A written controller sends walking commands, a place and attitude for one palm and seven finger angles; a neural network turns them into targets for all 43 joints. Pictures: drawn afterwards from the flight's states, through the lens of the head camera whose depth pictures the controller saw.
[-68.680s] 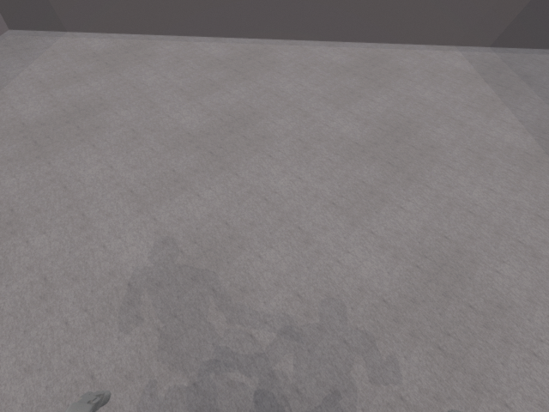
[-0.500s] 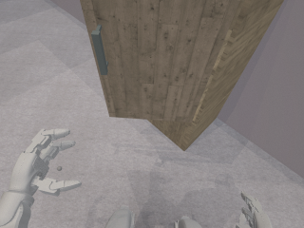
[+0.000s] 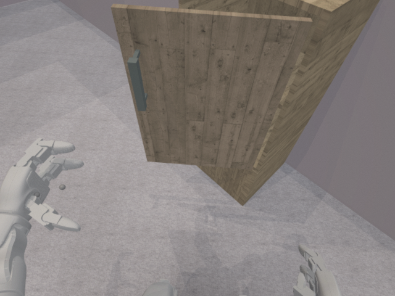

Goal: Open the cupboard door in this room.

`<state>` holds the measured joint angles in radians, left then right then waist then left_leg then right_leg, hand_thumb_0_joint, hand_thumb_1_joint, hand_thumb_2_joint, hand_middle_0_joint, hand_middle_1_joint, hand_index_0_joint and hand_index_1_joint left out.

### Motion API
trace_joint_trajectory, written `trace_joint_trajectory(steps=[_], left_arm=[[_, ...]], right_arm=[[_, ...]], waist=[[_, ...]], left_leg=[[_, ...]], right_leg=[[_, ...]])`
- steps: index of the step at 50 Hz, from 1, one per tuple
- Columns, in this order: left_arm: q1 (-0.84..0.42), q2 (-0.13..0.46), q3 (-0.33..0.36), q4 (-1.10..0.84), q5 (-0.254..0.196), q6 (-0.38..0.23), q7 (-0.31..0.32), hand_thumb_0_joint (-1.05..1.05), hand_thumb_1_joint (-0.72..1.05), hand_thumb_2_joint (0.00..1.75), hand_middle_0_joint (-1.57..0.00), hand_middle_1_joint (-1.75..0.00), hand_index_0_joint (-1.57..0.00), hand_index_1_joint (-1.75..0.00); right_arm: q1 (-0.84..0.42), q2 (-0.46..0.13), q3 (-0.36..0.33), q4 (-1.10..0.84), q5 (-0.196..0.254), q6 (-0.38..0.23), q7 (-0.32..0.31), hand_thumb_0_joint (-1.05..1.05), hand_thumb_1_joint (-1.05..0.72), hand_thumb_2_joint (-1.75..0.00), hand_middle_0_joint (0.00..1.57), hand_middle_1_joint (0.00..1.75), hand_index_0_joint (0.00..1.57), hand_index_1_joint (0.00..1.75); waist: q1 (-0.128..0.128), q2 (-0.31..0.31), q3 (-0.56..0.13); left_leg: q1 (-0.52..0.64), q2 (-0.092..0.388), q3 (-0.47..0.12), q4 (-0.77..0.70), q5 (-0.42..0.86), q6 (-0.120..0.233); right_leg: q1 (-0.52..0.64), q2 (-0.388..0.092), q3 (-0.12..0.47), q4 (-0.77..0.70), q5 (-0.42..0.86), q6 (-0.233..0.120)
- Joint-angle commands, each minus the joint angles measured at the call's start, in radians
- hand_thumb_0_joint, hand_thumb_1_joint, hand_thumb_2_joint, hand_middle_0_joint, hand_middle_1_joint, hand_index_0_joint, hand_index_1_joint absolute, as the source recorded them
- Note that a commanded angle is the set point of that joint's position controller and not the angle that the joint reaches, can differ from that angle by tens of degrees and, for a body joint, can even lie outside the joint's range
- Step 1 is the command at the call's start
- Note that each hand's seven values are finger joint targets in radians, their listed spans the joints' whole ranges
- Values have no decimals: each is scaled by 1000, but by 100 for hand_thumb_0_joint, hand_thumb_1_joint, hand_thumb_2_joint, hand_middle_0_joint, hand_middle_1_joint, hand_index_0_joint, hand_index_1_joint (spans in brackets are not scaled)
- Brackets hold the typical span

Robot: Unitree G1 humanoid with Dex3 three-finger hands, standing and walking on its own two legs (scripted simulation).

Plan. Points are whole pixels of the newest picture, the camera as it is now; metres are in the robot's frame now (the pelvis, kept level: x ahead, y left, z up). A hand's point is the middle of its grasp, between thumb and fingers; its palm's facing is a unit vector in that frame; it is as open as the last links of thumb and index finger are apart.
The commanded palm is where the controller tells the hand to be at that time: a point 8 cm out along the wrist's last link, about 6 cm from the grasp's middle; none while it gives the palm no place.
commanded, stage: raise the hand with hooked fingers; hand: left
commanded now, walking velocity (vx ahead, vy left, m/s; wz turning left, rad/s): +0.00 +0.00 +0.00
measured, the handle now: (139, 81) +0.60 +0.20 +0.07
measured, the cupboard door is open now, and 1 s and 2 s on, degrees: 42 42 42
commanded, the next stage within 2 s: move the hooked fingers beside the handle in 0.56 s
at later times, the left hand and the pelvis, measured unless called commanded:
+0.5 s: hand (76, 180) +0.29 +0.25 +0.09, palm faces +0.02 -1.00 -0.05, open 14.0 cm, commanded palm +0.27 +0.30 +0.08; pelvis +0.00 -0.02 +0.01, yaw -1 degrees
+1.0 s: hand (91, 152) +0.36 +0.24 +0.08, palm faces -0.03 -1.00 -0.01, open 14.0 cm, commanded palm +0.33 +0.30 +0.08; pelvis -0.01 -0.02 +0.00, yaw -1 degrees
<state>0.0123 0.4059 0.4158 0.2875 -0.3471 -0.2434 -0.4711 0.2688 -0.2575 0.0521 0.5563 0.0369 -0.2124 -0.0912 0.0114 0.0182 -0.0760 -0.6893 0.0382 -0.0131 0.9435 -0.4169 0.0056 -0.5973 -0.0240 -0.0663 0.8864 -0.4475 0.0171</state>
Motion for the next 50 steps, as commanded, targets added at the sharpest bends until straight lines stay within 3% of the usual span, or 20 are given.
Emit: trace_joint_trajectory(steps=[1,3,5,10,12,15,16,20,21,26,30,33,36,39,40,42,45,48,50], left_arm=[[-215,269,116,-113,-38,-18,-29,0,-50,30,-30,-120,-30,-120],[-236,272,110,-87,-38,-2,-49,0,-50,30,-30,-120,-30,-120],[-217,246,92,-77,-44,4,-62,0,-50,30,-30,-120,-30,-120],[-208,258,114,-73,-54,-29,-56,0,-50,30,-30,-120,-30,-120],[-226,295,148,-101,-49,-54,-39,0,-50,30,-30,-120,-30,-120],[-228,276,137,-105,-40,-75,-19,0,-50,30,-30,-120,-30,-120],[-246,295,144,-127,-40,-86,-16,0,-50,30,-30,-120,-30,-120],[-235,287,132,-142,-28,-99,-13,0,-50,30,-30,-120,-30,-120],[-233,282,124,-125,-33,-93,-17,0,-50,30,-30,-120,-30,-120],[-245,265,114,-44,-51,-67,-43,0,-50,30,-30,-120,-30,-120],[-258,259,106,-15,-48,-63,-50,0,-50,30,-30,-120,-30,-120],[-279,263,101,-35,-42,-83,-49,0,-50,30,-30,-120,-30,-120],[-435,308,111,-2,-28,-100,-37,0,-50,30,-30,-120,-30,-120],[-559,292,75,62,-7,-111,-36,0,-50,30,-30,-120,-30,-120],[-577,313,88,102,-4,-108,-36,0,-50,30,-30,-120,-30,-120],[-630,352,98,151,9,-107,-44,0,-50,30,-30,-120,-30,-120],[-672,331,63,178,28,-99,-49,0,-50,30,-30,-120,-30,-120],[-642,358,98,219,25,-87,-51,0,-50,30,-30,-120,-30,-120],[-606,381,128,247,28,-77,-39,0,-50,30,-30,-120,-30,-120]], right_arm=[[-16,-163,-70,-135,11,-42,-18,0,-90,-90,20,30,20,30],[-6,-169,-75,-131,15,-35,-20,0,-90,-90,20,30,20,30],[-5,-166,-78,-141,15,-34,-16,0,-90,-90,20,30,20,30],[0,-170,-86,-146,11,-27,-4,0,-90,-90,20,30,20,30],[4,-167,-85,-147,7,-23,0,0,-90,-90,20,30,20,30],[-1,-159,-85,-147,8,-16,3,0,-90,-90,20,30,20,30],[-3,-159,-84,-145,6,-16,3,0,-90,-90,20,30,20,30],[-6,-153,-84,-143,9,-13,1,0,-90,-90,20,30,20,30],[-2,-157,-82,-142,7,-11,0,0,-90,-90,20,30,20,30],[-10,-162,-79,-139,14,-4,-10,0,-90,-90,20,30,20,30],[-15,-159,-77,-140,16,-3,-11,0,-90,-90,20,30,20,30],[-21,-155,-75,-143,15,-4,-9,0,-90,-90,20,30,20,30],[-8,-162,-73,-117,13,0,-19,0,-90,-90,20,30,20,30],[-7,-161,-67,-101,14,1,-27,0,-90,-90,20,30,20,30],[-2,-163,-69,-92,15,2,-30,0,-90,-90,20,30,20,30],[7,-169,-67,-82,14,6,-34,0,-90,-90,20,30,20,30],[23,-168,-71,-78,13,9,-30,0,-90,-90,20,30,20,30],[45,-173,-77,-82,10,21,-20,0,-90,-90,20,30,20,30],[51,-175,-79,-92,9,33,-11,0,-90,-90,20,30,20,30]], waist=[[-8,93,-232],[-16,58,-250],[-14,64,-251],[-10,15,-243],[0,38,-276],[-4,74,-255],[-1,86,-255],[-4,126,-281],[-11,84,-263],[-19,15,-210],[-20,1,-212],[-19,25,-218],[-47,5,-194],[-61,66,-191],[-63,48,-189],[-59,49,-219],[-57,96,-290],[-36,81,-341],[-23,86,-333]], left_leg=[[233,-35,-22,-175,249,5],[242,-33,-15,-175,276,10],[242,-38,-8,-173,276,12],[213,-41,4,-163,275,16],[224,-42,7,-160,307,16],[220,-42,13,-165,282,15],[222,-41,12,-162,286,16],[245,-41,15,-168,282,18],[230,-39,12,-164,277,20],[182,-42,15,-166,215,21],[166,-44,20,-164,194,21],[173,-43,21,-160,196,23],[155,-37,16,-147,158,22],[160,-39,9,-155,108,20],[150,-36,9,-151,96,20],[137,-34,8,-141,105,22],[187,-35,4,-145,154,22],[194,-34,4,-139,215,19],[180,-33,7,-143,239,17]], right_leg=[[50,58,-8,-127,235,-46],[60,57,-6,-136,273,-40],[59,55,-1,-141,281,-38],[79,54,15,-147,299,-34],[105,56,20,-135,330,-38],[90,52,23,-138,303,-35],[103,54,28,-138,307,-40],[104,50,33,-142,307,-36],[107,55,33,-144,305,-36],[102,48,54,-175,253,-27],[101,40,69,-186,229,-20],[105,39,79,-183,223,-23],[64,45,85,-181,167,-22],[21,42,76,-177,105,-26],[21,41,84,-183,85,-24],[37,39,95,-177,88,-27],[30,42,64,-147,164,-32],[57,49,51,-124,240,-35],[63,50,43,-116,270,-36]])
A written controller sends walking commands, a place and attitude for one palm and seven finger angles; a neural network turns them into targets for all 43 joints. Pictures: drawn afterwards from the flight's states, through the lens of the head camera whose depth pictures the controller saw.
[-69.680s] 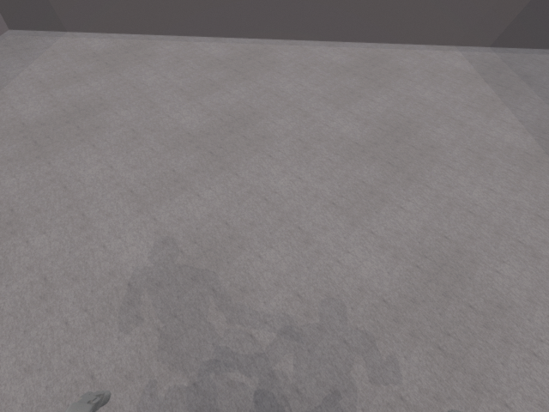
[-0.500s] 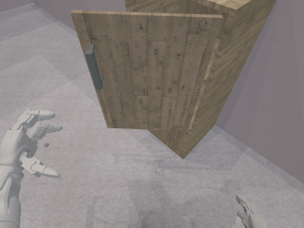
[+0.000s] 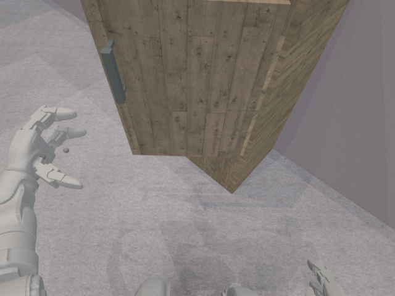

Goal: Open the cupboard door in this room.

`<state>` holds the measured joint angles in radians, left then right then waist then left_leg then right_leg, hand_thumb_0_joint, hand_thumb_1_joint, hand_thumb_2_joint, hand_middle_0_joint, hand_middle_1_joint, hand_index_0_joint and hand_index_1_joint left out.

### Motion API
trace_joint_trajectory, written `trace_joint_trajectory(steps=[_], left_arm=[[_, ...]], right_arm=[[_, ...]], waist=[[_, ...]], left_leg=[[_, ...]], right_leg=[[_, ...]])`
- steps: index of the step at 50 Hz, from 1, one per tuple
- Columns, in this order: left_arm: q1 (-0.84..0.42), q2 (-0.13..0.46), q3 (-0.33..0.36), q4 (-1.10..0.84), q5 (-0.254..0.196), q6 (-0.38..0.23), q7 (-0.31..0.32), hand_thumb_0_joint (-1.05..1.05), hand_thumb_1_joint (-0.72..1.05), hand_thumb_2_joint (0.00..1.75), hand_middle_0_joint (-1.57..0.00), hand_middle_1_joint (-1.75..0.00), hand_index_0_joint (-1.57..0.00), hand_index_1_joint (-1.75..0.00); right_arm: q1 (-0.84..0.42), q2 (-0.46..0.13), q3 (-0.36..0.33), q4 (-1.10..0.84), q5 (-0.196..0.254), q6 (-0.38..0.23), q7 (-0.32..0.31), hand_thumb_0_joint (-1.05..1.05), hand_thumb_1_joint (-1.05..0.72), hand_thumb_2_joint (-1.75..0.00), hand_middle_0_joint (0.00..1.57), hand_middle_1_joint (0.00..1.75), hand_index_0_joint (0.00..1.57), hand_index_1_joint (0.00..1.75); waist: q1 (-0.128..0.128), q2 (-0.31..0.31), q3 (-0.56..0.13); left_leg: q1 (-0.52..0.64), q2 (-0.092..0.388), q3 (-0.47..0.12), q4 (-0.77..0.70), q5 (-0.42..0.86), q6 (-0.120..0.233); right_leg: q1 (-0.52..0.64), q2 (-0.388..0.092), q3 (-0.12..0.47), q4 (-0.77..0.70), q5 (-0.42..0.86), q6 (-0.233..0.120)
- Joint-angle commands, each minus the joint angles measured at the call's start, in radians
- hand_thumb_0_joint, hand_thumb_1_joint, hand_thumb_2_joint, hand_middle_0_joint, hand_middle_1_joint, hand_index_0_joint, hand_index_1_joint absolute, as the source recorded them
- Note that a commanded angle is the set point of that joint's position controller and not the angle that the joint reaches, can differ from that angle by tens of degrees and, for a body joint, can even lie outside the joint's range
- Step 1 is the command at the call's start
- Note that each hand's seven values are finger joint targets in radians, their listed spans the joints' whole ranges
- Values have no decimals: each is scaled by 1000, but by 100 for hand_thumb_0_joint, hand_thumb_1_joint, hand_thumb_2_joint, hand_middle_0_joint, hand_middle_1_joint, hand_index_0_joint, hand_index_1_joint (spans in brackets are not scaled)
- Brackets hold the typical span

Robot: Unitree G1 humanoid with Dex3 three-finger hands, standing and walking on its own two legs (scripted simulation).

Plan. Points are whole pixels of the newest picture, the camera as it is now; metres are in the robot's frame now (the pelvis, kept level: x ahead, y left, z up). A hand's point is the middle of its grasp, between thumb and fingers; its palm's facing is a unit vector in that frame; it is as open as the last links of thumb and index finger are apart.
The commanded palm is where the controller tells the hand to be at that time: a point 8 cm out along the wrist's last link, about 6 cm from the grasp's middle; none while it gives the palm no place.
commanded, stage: move the hooked fingers beside the handle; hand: left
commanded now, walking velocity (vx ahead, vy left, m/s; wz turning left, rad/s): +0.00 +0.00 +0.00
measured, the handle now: (116, 73) +0.61 +0.23 +0.07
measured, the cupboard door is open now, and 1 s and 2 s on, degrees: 42 42 42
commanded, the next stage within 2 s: none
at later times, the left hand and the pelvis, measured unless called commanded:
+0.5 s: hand (72, 124) +0.43 +0.28 +0.07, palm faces -0.01 -1.00 +0.02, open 14.0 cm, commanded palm +0.42 +0.33 +0.08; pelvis +0.01 +0.02 -0.01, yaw -1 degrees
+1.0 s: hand (84, 96) +0.51 +0.28 +0.08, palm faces +0.01 -1.00 -0.01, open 14.0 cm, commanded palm +0.50 +0.32 +0.07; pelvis +0.00 +0.01 -0.02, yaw -3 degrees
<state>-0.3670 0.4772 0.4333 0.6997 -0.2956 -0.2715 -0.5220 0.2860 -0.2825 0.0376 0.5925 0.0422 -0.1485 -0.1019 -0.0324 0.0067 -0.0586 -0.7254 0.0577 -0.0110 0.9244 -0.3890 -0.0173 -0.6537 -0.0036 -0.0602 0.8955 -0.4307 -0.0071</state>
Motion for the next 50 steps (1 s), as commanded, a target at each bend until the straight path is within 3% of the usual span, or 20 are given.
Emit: trace_joint_trajectory(steps=[1,3,6,8,11,12,15,16,17,21,22,24,27,28,30,35,41,43,47,50], left_arm=[[-232,316,119,-151,-29,-46,13,0,-50,30,-30,-120,-30,-120],[-228,336,142,-121,-21,-41,21,0,-50,30,-30,-120,-30,-120],[-281,342,138,-104,-13,-55,28,0,-50,30,-30,-120,-30,-120],[-339,345,130,-109,-1,-77,26,0,-50,30,-30,-120,-30,-120],[-444,309,81,-101,5,-109,11,0,-50,30,-30,-120,-30,-120],[-468,356,114,-108,8,-120,8,0,-50,30,-30,-120,-30,-120],[-483,325,83,-71,11,-126,-5,0,-50,30,-30,-120,-30,-120],[-528,323,72,-56,8,-124,-10,0,-50,30,-30,-120,-30,-120],[-530,362,100,-22,18,-117,-9,0,-50,30,-30,-120,-30,-120],[-597,352,77,54,39,-95,9,0,-50,30,-30,-120,-30,-120],[-613,390,99,73,52,-94,19,0,-50,30,-30,-120,-30,-120],[-633,397,103,113,64,-99,35,0,-50,30,-30,-120,-30,-120],[-685,454,135,106,82,-129,46,0,-50,30,-30,-120,-30,-120],[-688,426,110,111,86,-135,46,0,-50,30,-30,-120,-30,-120],[-717,407,89,124,94,-142,46,0,-50,30,-30,-120,-30,-120],[-798,418,70,238,107,-112,42,0,-50,30,-30,-120,-30,-120],[-908,559,140,270,137,-126,61,0,-50,30,-30,-120,-30,-120],[-914,571,140,268,150,-139,62,0,-50,30,-30,-120,-30,-120],[-935,590,137,306,160,-134,51,0,-50,30,-30,-120,-30,-120],[-951,587,116,353,166,-99,42,0,-50,30,-30,-120,-30,-120]], right_arm=[[41,-152,-63,-130,1,-27,3,0,-90,-90,20,30,20,30],[54,-157,-68,-134,2,-12,8,0,-90,-90,20,30,20,30],[74,-162,-70,-134,-2,3,15,0,-90,-90,20,30,20,30],[88,-163,-75,-126,-3,13,18,0,-90,-90,20,30,20,30],[104,-162,-76,-107,-5,21,15,0,-90,-90,20,30,20,30],[111,-167,-81,-96,-7,23,14,0,-90,-90,20,30,20,30],[120,-167,-80,-85,-7,33,13,0,-90,-90,20,30,20,30],[126,-169,-77,-77,-9,34,12,0,-90,-90,20,30,20,30],[133,-174,-80,-69,-10,40,12,0,-90,-90,20,30,20,30],[144,-172,-76,-66,-12,57,16,0,-90,-90,20,30,20,30],[153,-177,-76,-63,-14,63,17,0,-90,-90,20,30,20,30],[157,-176,-75,-65,-16,74,21,0,-90,-90,20,30,20,30],[173,-181,-76,-64,-22,88,26,0,-90,-90,20,30,20,30],[172,-177,-76,-68,-21,92,30,0,-90,-90,20,30,20,30],[176,-175,-77,-62,-24,99,35,0,-90,-90,20,30,20,30],[198,-186,-72,-45,-22,124,31,0,-90,-90,20,30,20,30],[232,-195,-63,-35,-30,145,26,0,-90,-90,20,30,20,30],[240,-193,-64,-36,-30,152,28,0,-90,-90,20,30,20,30],[263,-198,-60,-27,-33,168,30,0,-90,-90,20,30,20,30],[271,-200,-58,-26,-31,178,32,0,-90,-90,20,30,20,30]], waist=[[26,71,-357],[21,39,-344],[8,44,-321],[-8,57,-343],[-38,85,-352],[-29,130,-389],[-36,153,-408],[-48,142,-403],[-40,143,-410],[-51,130,-385],[-50,114,-396],[-55,110,-387],[-49,133,-461],[-56,152,-466],[-65,177,-462],[-101,122,-401],[-108,121,-451],[-107,163,-503],[-120,181,-512],[-137,184,-475]], left_leg=[[204,-55,6,-118,232,42],[180,-51,13,-119,227,41],[170,-51,13,-113,242,43],[184,-48,13,-107,247,44],[214,-45,6,-89,255,47],[238,-42,2,-87,267,42],[276,-39,-9,-83,276,39],[274,-38,-15,-75,292,41],[272,-35,-19,-77,284,38],[243,-35,-27,-72,288,40],[241,-31,-27,-70,290,39],[225,-32,-26,-65,274,39],[248,-27,-27,-45,326,37],[262,-28,-26,-42,330,35],[275,-25,-29,-39,326,33],[203,-22,-32,-38,248,43],[149,-23,-31,-1,265,50],[176,-22,-26,8,286,48],[187,-16,-30,20,321,47],[150,-16,-23,23,285,53]], right_leg=[[138,33,36,-118,279,-14],[131,34,35,-118,285,-6],[113,40,31,-109,298,-11],[96,42,32,-104,303,-8],[43,48,29,-93,292,-14],[39,47,30,-91,290,-15],[0,47,21,-89,271,-18],[-10,49,17,-81,281,-22],[-17,48,16,-82,271,-20],[-47,47,7,-72,259,-20],[-46,47,7,-71,263,-17],[-56,46,9,-70,251,-15],[-46,50,14,-49,285,-16],[-60,50,14,-49,280,-15],[-86,51,11,-49,264,-16],[-121,52,11,-59,218,-10],[-97,56,26,-36,245,-10],[-96,57,31,-33,259,-7],[-116,62,27,-28,279,-7],[-127,61,31,-43,262,-2]])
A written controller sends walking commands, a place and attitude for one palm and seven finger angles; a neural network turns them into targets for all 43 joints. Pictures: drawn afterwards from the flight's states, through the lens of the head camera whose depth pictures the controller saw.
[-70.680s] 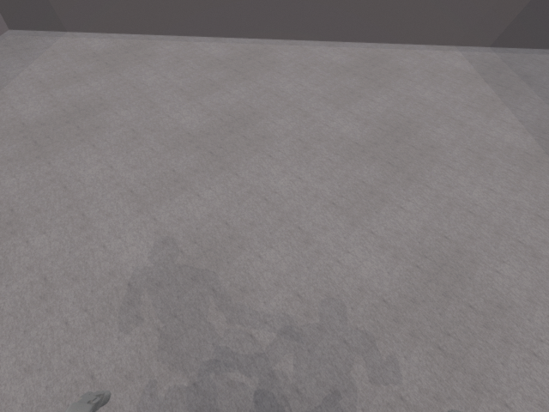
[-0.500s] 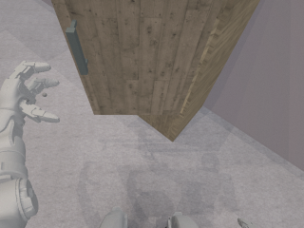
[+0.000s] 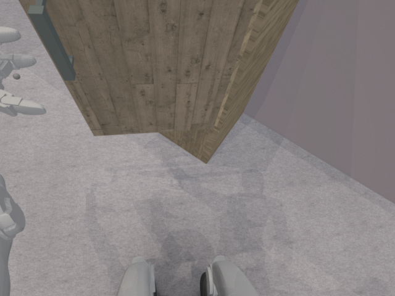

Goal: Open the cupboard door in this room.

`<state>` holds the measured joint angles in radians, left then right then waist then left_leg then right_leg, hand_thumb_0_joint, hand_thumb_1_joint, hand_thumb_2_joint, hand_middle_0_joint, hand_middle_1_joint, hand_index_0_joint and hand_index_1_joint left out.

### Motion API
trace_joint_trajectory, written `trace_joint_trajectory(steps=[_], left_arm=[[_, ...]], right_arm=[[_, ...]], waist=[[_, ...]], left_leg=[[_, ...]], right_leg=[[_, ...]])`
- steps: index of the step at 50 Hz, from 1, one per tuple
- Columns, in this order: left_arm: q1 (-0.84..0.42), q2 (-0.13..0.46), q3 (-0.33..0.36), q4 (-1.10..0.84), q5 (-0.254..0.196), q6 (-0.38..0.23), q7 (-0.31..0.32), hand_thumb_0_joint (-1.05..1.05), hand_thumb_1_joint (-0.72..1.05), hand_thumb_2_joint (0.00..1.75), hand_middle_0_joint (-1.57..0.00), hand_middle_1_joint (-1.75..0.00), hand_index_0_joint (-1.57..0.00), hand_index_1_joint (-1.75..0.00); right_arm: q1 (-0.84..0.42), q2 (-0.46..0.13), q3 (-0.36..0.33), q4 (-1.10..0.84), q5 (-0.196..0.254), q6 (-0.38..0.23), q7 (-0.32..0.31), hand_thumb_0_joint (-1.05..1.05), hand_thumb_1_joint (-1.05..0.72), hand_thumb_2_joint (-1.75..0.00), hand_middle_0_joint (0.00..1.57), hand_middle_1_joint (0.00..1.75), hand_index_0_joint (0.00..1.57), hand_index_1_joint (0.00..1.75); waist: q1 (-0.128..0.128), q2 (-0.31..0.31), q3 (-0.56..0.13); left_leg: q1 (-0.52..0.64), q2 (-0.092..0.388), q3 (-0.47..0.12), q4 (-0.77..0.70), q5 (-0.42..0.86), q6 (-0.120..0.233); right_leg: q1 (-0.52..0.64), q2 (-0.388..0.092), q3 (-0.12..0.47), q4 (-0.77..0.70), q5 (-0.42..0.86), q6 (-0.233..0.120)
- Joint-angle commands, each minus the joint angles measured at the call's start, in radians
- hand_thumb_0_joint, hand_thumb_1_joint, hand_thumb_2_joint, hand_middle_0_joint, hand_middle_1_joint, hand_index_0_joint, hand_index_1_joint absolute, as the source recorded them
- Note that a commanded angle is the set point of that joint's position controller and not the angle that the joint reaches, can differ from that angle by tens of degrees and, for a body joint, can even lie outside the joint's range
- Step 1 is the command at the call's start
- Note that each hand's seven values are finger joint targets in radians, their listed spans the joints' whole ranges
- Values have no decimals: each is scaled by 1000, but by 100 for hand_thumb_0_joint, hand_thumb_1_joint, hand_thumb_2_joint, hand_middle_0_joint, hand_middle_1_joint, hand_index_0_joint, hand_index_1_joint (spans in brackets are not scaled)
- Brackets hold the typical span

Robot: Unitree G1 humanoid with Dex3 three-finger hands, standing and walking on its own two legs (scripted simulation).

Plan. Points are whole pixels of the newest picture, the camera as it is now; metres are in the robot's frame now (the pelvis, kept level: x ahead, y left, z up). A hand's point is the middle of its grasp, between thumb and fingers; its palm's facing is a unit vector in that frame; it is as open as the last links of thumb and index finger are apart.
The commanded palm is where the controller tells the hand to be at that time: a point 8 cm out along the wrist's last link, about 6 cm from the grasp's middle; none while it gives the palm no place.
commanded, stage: move the hooked fingers beside the handle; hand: left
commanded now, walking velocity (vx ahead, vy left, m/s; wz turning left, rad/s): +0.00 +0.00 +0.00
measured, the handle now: (57, 40) +0.59 +0.24 +0.09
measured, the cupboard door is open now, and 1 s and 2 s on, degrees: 42 42 42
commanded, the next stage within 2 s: slide the fingers in behind the handle in 1.06 s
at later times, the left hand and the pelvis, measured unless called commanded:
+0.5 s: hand (15, 64) +0.53 +0.30 +0.09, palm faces +0.05 -1.00 +0.00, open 14.0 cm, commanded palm +0.52 +0.33 +0.09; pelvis +0.00 +0.01 -0.01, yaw -1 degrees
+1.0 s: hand (21, 63) +0.53 +0.29 +0.10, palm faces +0.05 -1.00 +0.00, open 14.0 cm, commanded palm +0.52 +0.32 +0.08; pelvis +0.01 +0.02 +0.00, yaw -1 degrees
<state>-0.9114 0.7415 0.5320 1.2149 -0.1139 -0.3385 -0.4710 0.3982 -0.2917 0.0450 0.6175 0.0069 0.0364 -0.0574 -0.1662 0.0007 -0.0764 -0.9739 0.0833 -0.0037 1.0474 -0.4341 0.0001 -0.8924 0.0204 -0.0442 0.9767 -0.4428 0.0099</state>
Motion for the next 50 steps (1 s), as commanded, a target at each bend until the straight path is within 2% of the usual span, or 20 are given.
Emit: trace_joint_trajectory(steps=[1,2,6,7,10,13,15,19,21,24,25,27,28,32,33,34,40,42,46,50], left_arm=[[-416,337,29,-158,-22,-28,-14,0,-50,30,-30,-120,-30,-120],[-412,392,64,-160,-15,-22,-14,0,-50,30,-30,-120,-30,-120],[-477,387,46,-177,-2,-28,-6,0,-50,30,-30,-120,-30,-120],[-486,421,64,-179,6,-33,-1,0,-50,30,-30,-120,-30,-120],[-522,418,45,-141,15,-31,3,0,-50,30,-30,-120,-30,-120],[-534,460,59,-100,24,-14,-3,0,-50,30,-30,-120,-30,-120],[-505,445,33,-54,38,12,-10,0,-50,30,-30,-120,-30,-120],[-477,477,57,-87,40,15,-22,0,-50,30,-30,-120,-30,-120],[-504,448,50,-125,25,-1,-24,0,-50,30,-30,-120,-30,-120],[-549,484,85,-164,12,-21,-25,0,-50,30,-30,-120,-30,-120],[-544,510,105,-182,17,-26,-23,0,-50,30,-30,-120,-30,-120],[-574,469,74,-241,22,-40,-17,0,-50,30,-30,-120,-30,-120],[-550,413,42,-211,23,-32,-15,0,-50,30,-30,-120,-30,-120],[-493,383,40,-228,12,-5,-10,0,-50,30,-30,-120,-30,-120],[-459,345,18,-203,9,10,-12,0,-50,30,-30,-120,-30,-120],[-466,300,-15,-184,5,24,-12,0,-50,30,-30,-120,-30,-120],[-479,334,15,-202,13,5,30,0,-50,30,-30,-120,-30,-120],[-490,343,27,-238,14,-26,46,0,-50,30,-30,-120,-30,-120],[-508,297,-2,-214,16,-48,62,0,-50,30,-30,-120,-30,-120],[-469,330,14,-150,21,-26,51,0,-50,30,-30,-120,-30,-120]], right_arm=[[166,-193,-63,-53,3,-4,-15,0,-90,-90,20,30,20,30],[169,-198,-63,-57,3,2,-16,0,-90,-90,20,30,20,30],[188,-191,-60,-56,-2,10,-14,0,-90,-90,20,30,20,30],[189,-196,-59,-53,-3,12,-13,0,-90,-90,20,30,20,30],[196,-197,-53,-46,-4,18,-13,0,-90,-90,20,30,20,30],[203,-203,-46,-50,-3,22,-15,0,-90,-90,20,30,20,30],[203,-199,-39,-60,0,26,-15,0,-90,-90,20,30,20,30],[213,-203,-38,-74,-6,33,-12,0,-90,-90,20,30,20,30],[219,-202,-41,-73,-10,34,-9,0,-90,-90,20,30,20,30],[221,-208,-47,-63,-12,34,-6,0,-90,-90,20,30,20,30],[223,-210,-49,-61,-13,34,-5,0,-90,-90,20,30,20,30],[228,-205,-52,-53,-17,39,2,0,-90,-90,20,30,20,30],[224,-200,-53,-48,-17,39,7,0,-90,-90,20,30,20,30],[235,-203,-59,-45,-19,51,11,0,-90,-90,20,30,20,30],[231,-198,-58,-50,-17,53,13,0,-90,-90,20,30,20,30],[229,-197,-57,-49,-15,54,15,0,-90,-90,20,30,20,30],[220,-195,-55,-62,-20,53,14,0,-90,-90,20,30,20,30],[218,-193,-57,-63,-23,52,17,0,-90,-90,20,30,20,30],[210,-191,-56,-58,-23,50,18,0,-90,-90,20,30,20,30],[206,-195,-52,-64,-16,50,13,0,-90,-90,20,30,20,30]], waist=[[-5,172,-459],[7,181,-479],[-13,201,-494],[-12,221,-504],[-35,208,-469],[-40,208,-486],[-44,193,-449],[-22,234,-513],[-33,245,-528],[-41,240,-558],[-29,262,-580],[-25,351,-627],[-35,346,-593],[-26,318,-597],[-23,311,-568],[-42,272,-519],[-33,245,-471],[-22,278,-505],[-38,281,-473],[-30,226,-475]], left_leg=[[390,-42,-32,-98,343,37],[380,-41,-29,-97,345,37],[395,-40,-33,-81,384,39],[406,-35,-35,-79,388,36],[374,-32,-38,-72,361,38],[353,-33,-33,-58,363,42],[311,-34,-30,-60,335,44],[356,-31,-36,-53,397,38],[398,-27,-45,-47,425,37],[405,-23,-51,-37,424,37],[418,-23,-52,-36,444,34],[534,-20,-73,-40,518,19],[547,-18,-77,-40,509,17],[599,-10,-93,-58,592,10],[583,-13,-86,-62,576,12],[556,-14,-86,-67,533,16],[505,-21,-80,-87,472,19],[539,-21,-81,-84,507,11],[535,-22,-85,-85,463,12],[465,-30,-68,-86,416,22]], right_leg=[[126,40,13,-120,291,-21],[143,39,17,-119,299,-18],[119,44,14,-109,323,-19],[108,45,14,-110,316,-17],[87,45,13,-114,291,-15],[95,47,18,-112,302,-14],[91,46,15,-113,287,-12],[84,48,5,-93,316,-17],[47,53,-3,-85,316,-20],[53,55,-1,-85,316,-16],[61,55,-3,-78,326,-20],[3,56,-14,-73,324,-26],[-34,58,-20,-83,301,-26],[-18,61,-34,-95,325,-26],[-21,62,-36,-101,318,-25],[-34,62,-38,-109,303,-23],[-3,58,-34,-112,285,-27],[1,58,-32,-106,296,-29],[-25,59,-31,-108,264,-32],[35,54,-21,-111,277,-26]])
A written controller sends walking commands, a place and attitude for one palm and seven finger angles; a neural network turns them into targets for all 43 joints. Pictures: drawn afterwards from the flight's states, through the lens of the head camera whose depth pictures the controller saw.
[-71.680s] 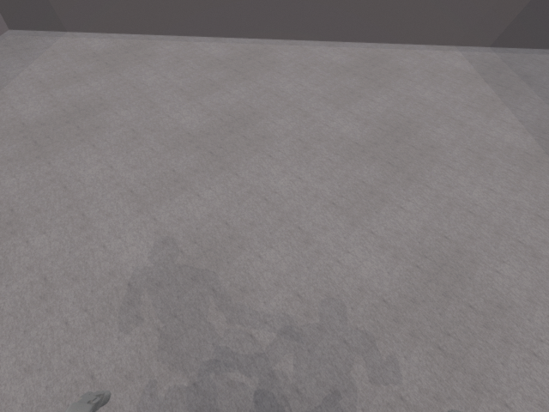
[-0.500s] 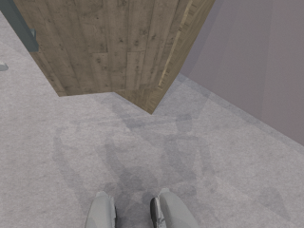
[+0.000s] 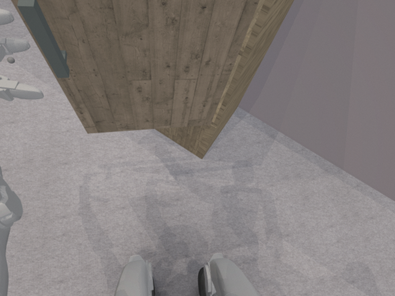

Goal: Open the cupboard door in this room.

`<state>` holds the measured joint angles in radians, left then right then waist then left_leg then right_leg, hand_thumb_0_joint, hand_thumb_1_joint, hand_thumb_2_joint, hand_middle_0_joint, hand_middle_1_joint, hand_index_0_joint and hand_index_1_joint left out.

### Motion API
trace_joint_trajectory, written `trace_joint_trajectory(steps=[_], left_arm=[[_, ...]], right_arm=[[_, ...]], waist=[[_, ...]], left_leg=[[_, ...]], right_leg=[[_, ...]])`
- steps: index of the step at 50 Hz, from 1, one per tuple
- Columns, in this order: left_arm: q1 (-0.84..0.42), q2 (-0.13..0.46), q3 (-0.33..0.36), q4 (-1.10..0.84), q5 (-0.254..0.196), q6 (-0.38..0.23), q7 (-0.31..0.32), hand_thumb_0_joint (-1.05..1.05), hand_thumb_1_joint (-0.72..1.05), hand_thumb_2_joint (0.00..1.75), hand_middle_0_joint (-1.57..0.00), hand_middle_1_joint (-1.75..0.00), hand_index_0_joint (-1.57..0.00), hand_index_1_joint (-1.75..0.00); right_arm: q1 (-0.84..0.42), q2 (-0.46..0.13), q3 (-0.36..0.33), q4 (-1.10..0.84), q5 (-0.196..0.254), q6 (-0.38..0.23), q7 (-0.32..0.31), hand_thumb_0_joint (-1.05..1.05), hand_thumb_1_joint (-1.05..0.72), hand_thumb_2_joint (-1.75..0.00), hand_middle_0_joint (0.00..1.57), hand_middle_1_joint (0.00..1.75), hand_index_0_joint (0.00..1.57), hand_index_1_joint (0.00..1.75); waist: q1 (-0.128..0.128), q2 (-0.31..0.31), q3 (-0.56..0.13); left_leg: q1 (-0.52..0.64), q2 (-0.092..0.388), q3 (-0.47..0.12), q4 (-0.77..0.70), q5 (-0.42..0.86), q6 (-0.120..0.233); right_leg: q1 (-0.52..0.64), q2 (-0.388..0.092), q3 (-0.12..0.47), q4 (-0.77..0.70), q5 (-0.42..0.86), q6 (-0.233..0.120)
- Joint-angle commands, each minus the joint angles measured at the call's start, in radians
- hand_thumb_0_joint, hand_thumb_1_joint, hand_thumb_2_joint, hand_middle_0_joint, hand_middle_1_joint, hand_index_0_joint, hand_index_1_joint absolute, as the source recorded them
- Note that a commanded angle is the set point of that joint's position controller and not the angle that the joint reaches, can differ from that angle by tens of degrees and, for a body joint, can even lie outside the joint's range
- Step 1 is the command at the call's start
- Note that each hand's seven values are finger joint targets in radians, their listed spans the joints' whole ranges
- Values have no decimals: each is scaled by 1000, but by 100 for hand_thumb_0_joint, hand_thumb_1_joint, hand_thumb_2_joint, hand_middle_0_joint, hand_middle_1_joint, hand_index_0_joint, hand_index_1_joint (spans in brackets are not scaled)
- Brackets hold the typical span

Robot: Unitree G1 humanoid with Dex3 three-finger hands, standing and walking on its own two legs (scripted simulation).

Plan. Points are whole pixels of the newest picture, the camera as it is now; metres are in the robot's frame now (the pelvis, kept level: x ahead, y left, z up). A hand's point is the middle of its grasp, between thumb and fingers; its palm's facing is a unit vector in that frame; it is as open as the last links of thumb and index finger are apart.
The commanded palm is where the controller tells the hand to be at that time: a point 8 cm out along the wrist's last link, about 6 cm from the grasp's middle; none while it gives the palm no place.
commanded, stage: move the hooked fingers beside the handle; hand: left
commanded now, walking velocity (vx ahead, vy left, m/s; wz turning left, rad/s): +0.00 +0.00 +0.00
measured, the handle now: (49, 35) +0.58 +0.23 +0.09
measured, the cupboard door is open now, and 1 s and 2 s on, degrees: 42 42 42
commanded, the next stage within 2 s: slide the fingers in behind the handle in 0.06 s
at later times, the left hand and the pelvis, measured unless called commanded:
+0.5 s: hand (31, 61) +0.52 +0.25 +0.09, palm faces +0.05 -1.00 -0.01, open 14.0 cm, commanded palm +0.50 +0.29 +0.09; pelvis +0.00 -0.02 +0.00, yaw +0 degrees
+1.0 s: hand (44, 62) +0.52 +0.23 +0.09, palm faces +0.04 -1.00 -0.01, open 14.0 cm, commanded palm +0.50 +0.26 +0.09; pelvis +0.00 -0.01 +0.00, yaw +0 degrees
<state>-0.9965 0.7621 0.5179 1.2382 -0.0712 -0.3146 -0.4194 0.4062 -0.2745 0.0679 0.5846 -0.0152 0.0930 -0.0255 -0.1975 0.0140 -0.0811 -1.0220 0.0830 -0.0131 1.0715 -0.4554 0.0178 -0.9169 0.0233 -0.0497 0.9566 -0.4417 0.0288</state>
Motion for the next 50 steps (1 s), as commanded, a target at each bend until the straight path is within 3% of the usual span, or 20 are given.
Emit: trace_joint_trajectory(steps=[1,2,5,7,9,11,14,18,21,24,29,31,33,34,38,41,44,46,47,50], left_arm=[[-388,316,33,-186,-22,-53,-3,0,-50,30,-30,-120,-30,-120],[-410,313,20,-193,-16,-53,-6,0,-50,30,-30,-120,-30,-120],[-414,333,30,-187,-15,-54,-9,0,-50,30,-30,-120,-30,-120],[-425,369,60,-207,-25,-67,-10,0,-50,30,-30,-120,-30,-120],[-431,347,46,-232,-29,-78,-14,0,-50,30,-30,-120,-30,-120],[-419,291,14,-219,-39,-78,-20,0,-50,30,-30,-120,-30,-120],[-416,276,-4,-183,-37,-51,-20,0,-50,30,-30,-120,-30,-120],[-425,300,10,-190,-33,-36,-9,0,-50,30,-30,-120,-30,-120],[-435,307,26,-234,-30,-60,16,0,-50,30,-30,-120,-30,-120],[-431,285,19,-248,-27,-74,34,0,-50,30,-30,-120,-30,-120],[-399,243,-7,-217,-25,-56,44,0,-50,30,-30,-120,-30,-120],[-391,257,13,-237,-27,-59,49,0,-50,30,-30,-120,-30,-120],[-392,260,14,-213,-26,-56,56,0,-50,30,-30,-120,-30,-120],[-407,231,-8,-218,-30,-56,57,0,-50,30,-30,-120,-30,-120],[-436,243,-4,-194,-24,-68,68,0,-50,30,-30,-120,-30,-120],[-424,253,9,-211,-20,-80,70,0,-50,30,-30,-120,-30,-120],[-436,191,-35,-229,-23,-83,67,0,-50,30,-30,-120,-30,-120],[-425,174,-34,-261,-31,-89,66,0,-50,30,-30,-120,-30,-120],[-421,148,-48,-258,-36,-86,66,0,-50,30,-30,-120,-30,-120],[-442,133,-51,-240,-42,-67,79,0,-50,30,-30,-120,-30,-120]], right_arm=[[199,-213,-74,-31,4,-7,-21,0,-90,-90,20,30,20,30],[196,-210,-74,-27,4,-7,-21,0,-90,-90,20,30,20,30],[197,-213,-73,-25,6,-5,-25,0,-90,-90,20,30,20,30],[195,-214,-75,-25,6,-8,-28,0,-90,-90,20,30,20,30],[196,-209,-76,-22,5,-11,-27,0,-90,-90,20,30,20,30],[195,-203,-75,-19,5,-13,-24,0,-90,-90,20,30,20,30],[197,-207,-76,-11,9,-11,-27,0,-90,-90,20,30,20,30],[200,-206,-74,-14,11,-14,-29,0,-90,-90,20,30,20,30],[204,-201,-75,-14,5,-20,-25,0,-90,-90,20,30,20,30],[198,-197,-79,-12,3,-23,-19,0,-90,-90,20,30,20,30],[196,-195,-80,-16,8,-20,-15,0,-90,-90,20,30,20,30],[199,-195,-81,-19,5,-22,-15,0,-90,-90,20,30,20,30],[195,-194,-80,-17,8,-20,-16,0,-90,-90,20,30,20,30],[191,-190,-80,-18,9,-24,-15,0,-90,-90,20,30,20,30],[190,-192,-78,-9,9,-30,-18,0,-90,-90,20,30,20,30],[197,-192,-79,-14,5,-35,-16,0,-90,-90,20,30,20,30],[196,-187,-83,-5,3,-36,-11,0,-90,-90,20,30,20,30],[203,-189,-88,-3,0,-36,-9,0,-90,-90,20,30,20,30],[200,-189,-91,0,1,-35,-7,0,-90,-90,20,30,20,30],[198,-190,-92,7,2,-33,-6,0,-90,-90,20,30,20,30]], waist=[[5,224,-490],[-1,239,-500],[-8,197,-480],[-1,221,-508],[1,229,-538],[-6,236,-516],[-16,209,-490],[-10,204,-498],[0,218,-523],[0,237,-533],[-3,204,-500],[7,195,-520],[1,157,-495],[-8,168,-482],[-22,141,-454],[-2,186,-502],[-11,216,-520],[-3,243,-553],[-8,230,-557],[-17,202,-501]], left_leg=[[523,-30,-58,-107,457,5],[532,-28,-58,-102,461,4],[492,-28,-54,-95,434,10],[494,-29,-49,-91,437,10],[505,-31,-47,-86,448,11],[513,-31,-48,-84,450,11],[484,-30,-48,-88,413,14],[453,-35,-38,-87,400,19],[469,-35,-39,-84,416,18],[480,-34,-36,-81,417,15],[454,-37,-29,-94,396,17],[456,-39,-27,-92,420,19],[419,-39,-24,-93,392,21],[408,-41,-18,-94,373,22],[374,-39,-19,-90,336,25],[408,-42,-20,-87,367,21],[470,-38,-29,-85,402,14],[528,-34,-39,-89,451,9],[537,-34,-40,-87,455,8],[506,-33,-44,-98,401,10]], right_leg=[[62,50,-15,-84,288,-48],[52,49,-14,-83,293,-44],[62,50,-9,-85,289,-41],[80,50,-4,-82,303,-41],[91,51,-1,-79,316,-41],[69,52,-5,-80,311,-44],[64,50,-4,-88,292,-38],[93,47,4,-89,304,-36],[105,49,5,-81,314,-40],[101,48,7,-83,316,-37],[119,49,7,-90,319,-35],[147,50,9,-85,347,-38],[155,47,13,-91,341,-32],[154,47,17,-95,334,-30],[141,45,21,-95,304,-29],[144,46,21,-81,318,-38],[104,45,11,-82,320,-36],[91,48,1,-75,333,-43],[81,47,0,-80,333,-40],[70,48,-5,-92,293,-38]])
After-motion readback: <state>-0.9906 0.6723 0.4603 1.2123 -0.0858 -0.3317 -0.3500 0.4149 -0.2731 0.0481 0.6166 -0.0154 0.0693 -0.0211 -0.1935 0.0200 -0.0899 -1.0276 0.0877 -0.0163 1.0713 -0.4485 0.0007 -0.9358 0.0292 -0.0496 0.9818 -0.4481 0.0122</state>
